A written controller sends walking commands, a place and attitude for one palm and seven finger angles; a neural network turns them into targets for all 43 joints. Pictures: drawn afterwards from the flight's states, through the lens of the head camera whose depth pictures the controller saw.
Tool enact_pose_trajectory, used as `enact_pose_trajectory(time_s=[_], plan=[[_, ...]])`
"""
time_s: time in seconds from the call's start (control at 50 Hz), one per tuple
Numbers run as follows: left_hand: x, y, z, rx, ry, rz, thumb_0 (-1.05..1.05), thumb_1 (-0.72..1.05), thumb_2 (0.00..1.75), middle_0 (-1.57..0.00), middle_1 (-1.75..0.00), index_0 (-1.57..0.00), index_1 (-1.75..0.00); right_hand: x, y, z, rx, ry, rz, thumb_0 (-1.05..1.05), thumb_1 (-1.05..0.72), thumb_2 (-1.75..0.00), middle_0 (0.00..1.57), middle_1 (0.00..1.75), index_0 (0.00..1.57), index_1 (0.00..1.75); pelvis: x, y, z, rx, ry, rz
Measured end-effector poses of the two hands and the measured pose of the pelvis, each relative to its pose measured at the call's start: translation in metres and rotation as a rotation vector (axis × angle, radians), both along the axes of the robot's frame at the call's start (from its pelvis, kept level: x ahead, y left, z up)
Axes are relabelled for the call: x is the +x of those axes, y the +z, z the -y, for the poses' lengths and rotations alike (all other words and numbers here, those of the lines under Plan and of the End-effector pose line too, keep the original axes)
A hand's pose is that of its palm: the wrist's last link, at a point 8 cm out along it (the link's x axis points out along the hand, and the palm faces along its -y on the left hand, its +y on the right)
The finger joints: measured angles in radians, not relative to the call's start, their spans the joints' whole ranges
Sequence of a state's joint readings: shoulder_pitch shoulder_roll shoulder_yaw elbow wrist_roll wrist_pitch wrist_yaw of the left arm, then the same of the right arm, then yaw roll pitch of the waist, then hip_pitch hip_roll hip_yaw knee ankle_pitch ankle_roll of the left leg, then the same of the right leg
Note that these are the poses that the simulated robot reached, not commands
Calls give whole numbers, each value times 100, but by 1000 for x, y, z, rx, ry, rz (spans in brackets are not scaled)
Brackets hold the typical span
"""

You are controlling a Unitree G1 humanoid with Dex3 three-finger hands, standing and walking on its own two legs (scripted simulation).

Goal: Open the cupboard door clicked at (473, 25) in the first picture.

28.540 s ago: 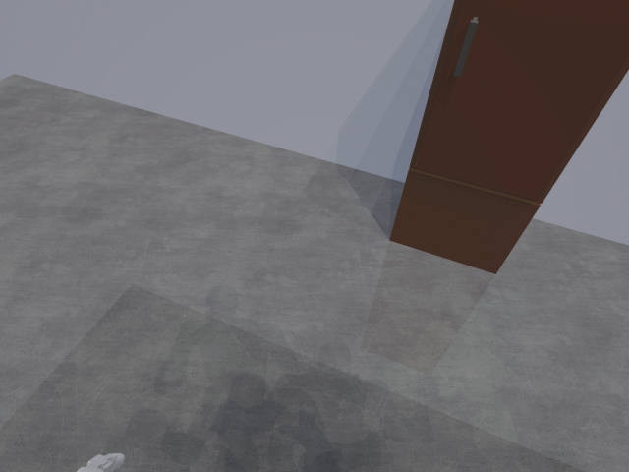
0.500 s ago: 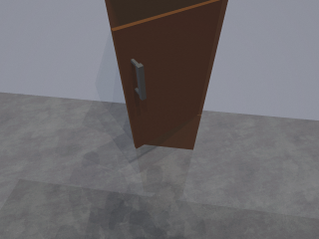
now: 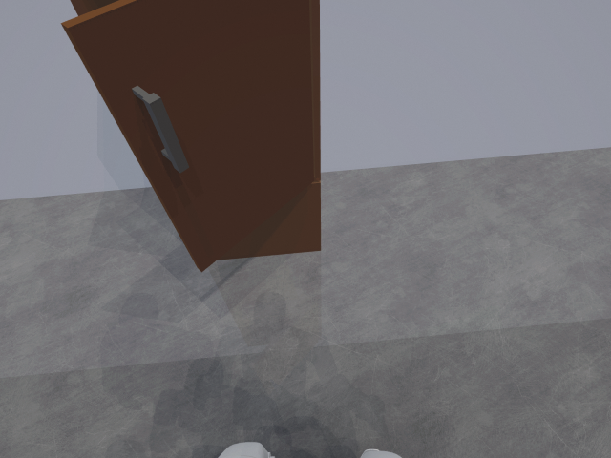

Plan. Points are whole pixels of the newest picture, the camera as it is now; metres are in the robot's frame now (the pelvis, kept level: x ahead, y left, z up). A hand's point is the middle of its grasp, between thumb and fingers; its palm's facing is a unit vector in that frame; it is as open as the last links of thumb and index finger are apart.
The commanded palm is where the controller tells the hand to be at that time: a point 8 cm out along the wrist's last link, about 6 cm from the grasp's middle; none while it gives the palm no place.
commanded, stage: walk to a spot facing it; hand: left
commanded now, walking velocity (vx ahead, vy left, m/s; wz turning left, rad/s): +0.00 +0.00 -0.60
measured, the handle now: (161, 130) +0.54 +0.26 +0.10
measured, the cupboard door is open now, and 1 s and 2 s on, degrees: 42 42 42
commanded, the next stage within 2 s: none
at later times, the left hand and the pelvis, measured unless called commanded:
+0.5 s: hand (201, 421) +0.18 +0.18 -0.15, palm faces -0.28 -0.92 -0.27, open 7.4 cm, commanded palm none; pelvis +0.01 +0.00 +0.00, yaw -19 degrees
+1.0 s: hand (266, 363) +0.27 +0.09 -0.15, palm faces -0.60 -0.78 -0.20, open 7.4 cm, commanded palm none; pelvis +0.05 +0.00 +0.02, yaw -38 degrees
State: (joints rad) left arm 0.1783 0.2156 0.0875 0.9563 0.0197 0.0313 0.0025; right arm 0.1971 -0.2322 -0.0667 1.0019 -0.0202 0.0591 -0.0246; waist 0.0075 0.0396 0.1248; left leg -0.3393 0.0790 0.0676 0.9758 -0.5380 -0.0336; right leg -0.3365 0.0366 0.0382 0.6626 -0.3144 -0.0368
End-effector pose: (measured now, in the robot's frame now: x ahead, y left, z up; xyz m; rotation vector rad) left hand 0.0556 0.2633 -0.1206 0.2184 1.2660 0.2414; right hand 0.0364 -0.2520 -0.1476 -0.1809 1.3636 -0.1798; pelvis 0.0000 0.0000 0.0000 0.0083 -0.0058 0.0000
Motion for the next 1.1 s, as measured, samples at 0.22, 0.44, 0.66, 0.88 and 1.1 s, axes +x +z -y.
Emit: enact_pose_trajectory(time_s=[0.22, 0.44, 0.66, 0.88, 1.1], plan=[[17, -5, 2, -51, -146, -95, 1, 91, 89, -20, -30, -20, -30, 57, 46, 0, -62, -92, 274, 1, -91, -90, 20, 30, 20, 30, 3, 14, -14, 17, -172, -49], [107, 4, 18, -66, -303, 56, 1, 91, 89, -20, -30, -19, -30, -15, 38, 0, -75, -181, 139, 1, -90, -90, 20, 30, 20, 30, 10, 14, -8, -35, -282, -26], [140, 0, 56, -16, -512, -2, 1, 91, 89, -20, -30, -20, -30, -62, 34, 29, -94, -418, 116, 1, -91, -90, 20, 30, 20, 30, 17, 10, 5, 15, -463, -30], [197, -13, 83, -103, -647, -13, 1, 91, 89, -20, -30, -20, -30, -89, 51, -12, -145, -537, 99, 1, -91, -90, 20, 30, 20, 30, 43, 12, -8, -24, -596, -45], [253, 5, 167, -95, -850, 110, 1, 91, 89, -20, -30, -19, -30, -146, 23, -32, -51, -738, 37, 1, -90, -90, 20, 30, 21, 30, 48, 4, 24, -1, -736, -40]])
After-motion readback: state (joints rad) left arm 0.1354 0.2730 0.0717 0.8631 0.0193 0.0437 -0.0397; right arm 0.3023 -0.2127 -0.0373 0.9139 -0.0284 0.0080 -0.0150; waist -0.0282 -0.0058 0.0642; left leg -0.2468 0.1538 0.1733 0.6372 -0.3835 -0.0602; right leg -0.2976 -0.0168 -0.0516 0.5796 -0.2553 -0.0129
